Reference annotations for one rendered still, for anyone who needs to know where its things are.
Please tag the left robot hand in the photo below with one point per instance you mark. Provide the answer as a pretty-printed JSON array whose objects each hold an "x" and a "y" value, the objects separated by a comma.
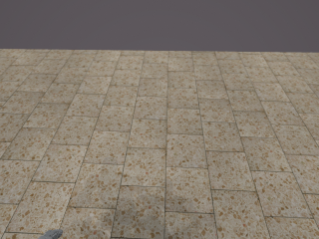
[{"x": 52, "y": 234}]

